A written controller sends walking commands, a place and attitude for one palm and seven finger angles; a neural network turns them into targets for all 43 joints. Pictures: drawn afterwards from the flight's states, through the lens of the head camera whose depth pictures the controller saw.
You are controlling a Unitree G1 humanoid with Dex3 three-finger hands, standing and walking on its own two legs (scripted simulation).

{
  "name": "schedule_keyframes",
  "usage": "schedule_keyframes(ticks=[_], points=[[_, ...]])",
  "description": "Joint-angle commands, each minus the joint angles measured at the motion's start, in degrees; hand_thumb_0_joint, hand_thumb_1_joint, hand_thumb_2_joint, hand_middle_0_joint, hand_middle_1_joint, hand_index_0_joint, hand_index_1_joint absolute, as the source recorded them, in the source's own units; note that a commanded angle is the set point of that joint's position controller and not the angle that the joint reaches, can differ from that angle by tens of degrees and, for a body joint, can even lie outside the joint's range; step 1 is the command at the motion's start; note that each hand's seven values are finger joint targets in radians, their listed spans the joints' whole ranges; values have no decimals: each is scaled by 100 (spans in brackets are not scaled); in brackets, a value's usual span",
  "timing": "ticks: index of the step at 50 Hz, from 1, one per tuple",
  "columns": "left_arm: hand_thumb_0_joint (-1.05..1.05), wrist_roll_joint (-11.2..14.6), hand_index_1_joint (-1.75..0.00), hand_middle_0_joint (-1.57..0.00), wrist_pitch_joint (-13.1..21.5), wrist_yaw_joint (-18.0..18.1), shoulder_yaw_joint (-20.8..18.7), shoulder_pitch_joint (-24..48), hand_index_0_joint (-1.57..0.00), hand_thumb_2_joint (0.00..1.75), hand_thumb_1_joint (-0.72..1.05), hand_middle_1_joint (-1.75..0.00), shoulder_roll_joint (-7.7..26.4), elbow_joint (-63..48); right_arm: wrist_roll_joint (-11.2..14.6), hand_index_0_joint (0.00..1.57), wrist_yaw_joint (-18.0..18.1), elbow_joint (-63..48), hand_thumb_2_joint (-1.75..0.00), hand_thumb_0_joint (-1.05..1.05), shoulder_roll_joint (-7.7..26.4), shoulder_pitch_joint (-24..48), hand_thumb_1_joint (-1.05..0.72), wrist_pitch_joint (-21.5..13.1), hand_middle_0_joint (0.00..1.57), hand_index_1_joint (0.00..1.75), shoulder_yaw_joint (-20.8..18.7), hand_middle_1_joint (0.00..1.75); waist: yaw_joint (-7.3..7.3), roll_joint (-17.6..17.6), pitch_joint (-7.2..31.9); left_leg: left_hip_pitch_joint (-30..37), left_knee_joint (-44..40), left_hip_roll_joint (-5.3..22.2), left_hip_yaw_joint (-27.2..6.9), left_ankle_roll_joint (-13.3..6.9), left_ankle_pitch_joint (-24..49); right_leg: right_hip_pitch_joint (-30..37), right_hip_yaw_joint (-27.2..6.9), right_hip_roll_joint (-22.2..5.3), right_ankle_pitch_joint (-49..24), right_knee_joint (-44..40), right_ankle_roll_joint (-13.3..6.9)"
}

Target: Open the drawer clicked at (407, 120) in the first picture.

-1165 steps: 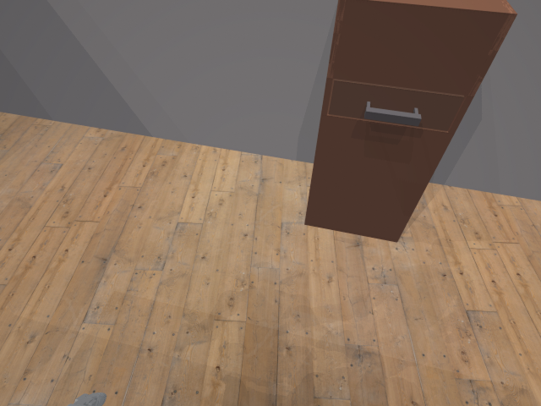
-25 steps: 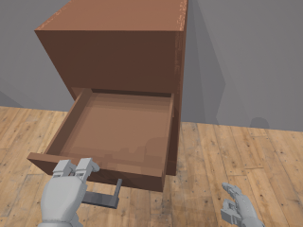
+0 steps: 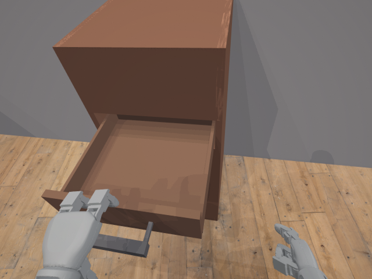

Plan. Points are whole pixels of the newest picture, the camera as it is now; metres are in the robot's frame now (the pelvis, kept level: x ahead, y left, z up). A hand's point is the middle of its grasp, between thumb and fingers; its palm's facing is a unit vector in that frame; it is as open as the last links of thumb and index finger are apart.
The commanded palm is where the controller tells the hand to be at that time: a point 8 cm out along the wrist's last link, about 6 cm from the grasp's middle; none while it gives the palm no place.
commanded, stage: lift the hand off the handle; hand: left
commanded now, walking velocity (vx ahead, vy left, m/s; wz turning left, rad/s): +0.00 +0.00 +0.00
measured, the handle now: (117, 233) +0.23 +0.21 -0.06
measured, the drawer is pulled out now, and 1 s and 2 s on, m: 0.30 0.30 0.30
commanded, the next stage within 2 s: draw the hand back to the body in 0.62 s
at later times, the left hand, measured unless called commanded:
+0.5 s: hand (87, 222) +0.19 +0.21 +0.09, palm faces +0.08 -0.15 -0.98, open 13.8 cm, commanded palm +0.16 +0.21 +0.15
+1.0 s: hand (66, 217) +0.19 +0.24 +0.10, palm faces +0.06 -0.14 -0.99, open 13.8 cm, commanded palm +0.16 +0.23 +0.16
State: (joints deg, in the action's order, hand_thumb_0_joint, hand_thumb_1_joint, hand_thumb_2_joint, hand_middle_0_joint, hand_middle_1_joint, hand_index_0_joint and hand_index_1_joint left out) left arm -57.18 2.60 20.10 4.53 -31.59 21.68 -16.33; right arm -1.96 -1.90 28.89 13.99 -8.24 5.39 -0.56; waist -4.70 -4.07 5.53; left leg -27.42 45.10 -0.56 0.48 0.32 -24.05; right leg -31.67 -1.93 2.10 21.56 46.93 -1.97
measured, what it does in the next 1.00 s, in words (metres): stands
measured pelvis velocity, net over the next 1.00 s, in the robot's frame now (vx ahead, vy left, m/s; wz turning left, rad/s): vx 0.02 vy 0.02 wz -0.01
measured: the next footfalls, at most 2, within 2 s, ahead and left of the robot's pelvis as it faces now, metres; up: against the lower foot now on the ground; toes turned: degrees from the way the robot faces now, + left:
none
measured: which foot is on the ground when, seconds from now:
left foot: down 0.00-1.00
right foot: down 0.00-1.00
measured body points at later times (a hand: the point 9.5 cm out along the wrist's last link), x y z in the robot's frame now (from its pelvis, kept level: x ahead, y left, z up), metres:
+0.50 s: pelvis +0.01 +0.01 +0.01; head +0.02 -0.03 +0.46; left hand +0.18 +0.21 +0.14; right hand +0.23 -0.19 -0.08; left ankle -0.01 +0.13 -0.71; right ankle +0.02 -0.10 -0.71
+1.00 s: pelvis +0.02 +0.02 +0.02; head +0.03 -0.02 +0.47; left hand +0.19 +0.25 +0.16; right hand +0.24 -0.19 -0.07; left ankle -0.01 +0.13 -0.71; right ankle +0.02 -0.10 -0.71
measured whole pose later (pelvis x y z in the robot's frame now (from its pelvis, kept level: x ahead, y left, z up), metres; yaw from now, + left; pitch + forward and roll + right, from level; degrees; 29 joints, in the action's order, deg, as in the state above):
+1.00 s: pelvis +0.02 +0.02 +0.02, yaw +0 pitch +4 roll +0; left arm -51.5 0.3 11.4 -0.6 -33.5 26.1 -25.8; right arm 0.0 -2.0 27.1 14.3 -8.9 6.5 1.0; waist -5.5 -5.1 4.2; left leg -19.4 38.0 -0.4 0.5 -0.8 -22.5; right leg -22.5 -2.1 2.1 19.0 37.6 -0.7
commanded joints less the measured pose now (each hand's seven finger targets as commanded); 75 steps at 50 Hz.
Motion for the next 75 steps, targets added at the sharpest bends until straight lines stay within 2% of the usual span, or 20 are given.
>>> schedule_keyframes(ticks=[1,10,22,25,26,27,31,35,40,49,52,55,56,60,66,67,68,70,72,75], points=[[0,21,-120,-30,-15,202,-651,140,-30,30,-50,-120,802,-1268,10,20,-4,-993,-90,0,429,770,-90,-310,20,30,-160,30,-9,470,710,374,-617,-57,59,-177,983,564,-253,-181,-754,-1055,-72],[0,161,-120,-30,-159,-70,-622,269,-30,30,-50,-120,823,-1474,93,20,4,-1046,-90,0,433,842,-90,-298,20,30,-130,30,18,519,544,563,-820,14,31,-187,1142,788,-212,-182,-942,-1251,-62],[0,169,-120,-30,-221,-284,-537,163,-30,30,-50,-120,796,-1957,152,20,-87,-1160,-90,0,413,802,-90,-272,20,30,-98,30,-102,252,616,841,-979,111,11,-156,1576,1014,-86,-182,-1247,-1243,-92],[0,259,-120,-30,-273,-338,-757,76,-30,30,-50,-120,977,-2062,177,20,-84,-1198,-90,0,441,838,-90,-273,20,30,-86,30,-112,402,626,880,-988,113,-5,-148,1724,1171,-187,-188,-1539,-1323,-91],[0,256,-120,-30,-280,-372,-745,-58,-30,30,-50,-120,961,-1996,170,20,-94,-1180,-90,0,435,760,-90,-276,20,30,-57,30,-119,477,690,878,-983,105,32,-171,1765,1219,-125,-209,-1616,-1303,-51],[0,300,-120,-30,-279,-413,-751,-53,-30,30,-50,-120,958,-1883,207,20,-84,-1144,-90,0,438,834,-90,-257,20,30,-61,30,-81,511,401,808,-1026,104,27,-155,1703,1168,-159,-189,-1625,-1363,-52],[0,314,-120,-30,-279,-554,-542,35,-30,30,-50,-120,804,-2048,179,20,-113,-1199,-90,0,459,746,-90,-255,20,30,-50,30,-59,415,535,938,-1044,126,43,-190,1664,1118,-114,-213,-1466,-1419,-30],[0,294,-120,-30,-179,-544,-710,250,-30,30,-50,-120,986,-2078,150,20,-55,-1204,-90,0,479,786,-90,-243,20,30,-47,30,-55,402,385,952,-1058,110,6,-166,1527,1055,-242,-198,-1316,-1534,-68],[0,309,-120,-30,-94,-429,-1122,133,-30,30,-50,-120,1293,-2182,130,20,-4,-1224,-90,0,512,771,-90,-228,20,30,-59,30,-142,183,614,1064,-1038,110,-4,-145,1684,1189,-264,-197,-1488,-1502,-103],[0,613,-120,-30,-193,-718,-1163,-213,-30,30,-50,-120,1290,-2179,200,20,28,-1238,-90,0,557,734,-90,-192,20,30,-64,30,-113,381,510,1061,-1180,168,19,-173,1927,1379,-70,-263,-1832,-1547,7],[0,654,-120,-30,-175,-768,-1131,-235,-30,30,-50,-120,1270,-2403,202,20,36,-1253,-90,0,575,722,-90,-189,20,30,-50,30,-106,214,489,1129,-1222,205,20,-155,2074,1367,-53,-271,-1834,-1578,5],[0,673,-120,-30,-142,-734,-1407,-298,-30,30,-50,-120,1471,-2477,201,20,62,-1297,-90,0,613,768,-90,-199,20,30,-47,30,-146,216,405,1151,-1239,235,-44,-144,2048,1323,-96,-233,-1709,-1633,-25],[0,614,-120,-30,-126,-712,-1436,-323,-30,30,-50,-120,1511,-2487,177,20,50,-1284,-90,0,602,598,-90,-186,20,30,-27,30,-155,229,629,1199,-1220,245,-1,-151,2120,1337,23,-271,-1645,-1577,9],[0,748,-120,-30,-114,-691,-1744,-554,-30,30,-50,-120,1643,-2391,241,20,82,-1282,-90,0,640,770,-90,-172,20,30,-66,30,-172,244,402,1153,-1272,236,-41,-123,2053,1396,-81,-235,-1751,-1656,-14],[0,877,-120,-30,-161,-888,-1567,-236,-30,30,-50,-120,1624,-2624,241,20,120,-1285,-90,0,648,647,-90,-133,20,30,-30,30,-91,-3,430,1288,-1405,282,-23,-144,1963,1364,149,-305,-1354,-1749,54],[0,5057,-118,-30,-1,-1110,-862,-81,-30,32,-47,-118,-838,-2284,446,20,342,-1364,-90,0,81,371,-90,-625,20,30,-27,30,521,455,-67,1876,-1605,411,-333,-256,1740,1768,543,-248,-1030,-1660,54],[0,5208,-115,-29,179,-1116,-1173,-147,-29,33,-43,-115,-140,-2263,451,20,497,-1197,-90,0,249,309,-90,-966,20,30,-24,30,368,426,-127,1851,-1698,506,-406,-236,1630,1717,473,-293,-737,-1678,65],[0,5605,-111,-29,369,-1014,-1859,-147,-29,36,-36,-111,485,-2663,361,20,749,-976,-90,0,298,423,-90,-1223,20,30,49,30,187,470,32,1841,-1867,395,-383,-187,1809,2055,528,-355,-1021,-1887,86],[0,5676,-107,-29,537,-994,-1811,125,-29,39,-29,-107,449,-2952,292,20,827,-827,-90,0,278,305,-90,-1487,20,30,95,30,230,298,30,1778,-1926,342,-324,-152,1989,2197,528,-425,-1283,-1956,75],[0,5734,-100,-28,593,-1023,-1932,216,-28,43,-18,-100,460,-2836,272,20,809,-601,-90,0,256,364,-90,-1701,20,30,142,30,191,-265,-459,1624,-2056,309,-327,-61,1968,2180,510,-419,-1288,-2165,10]])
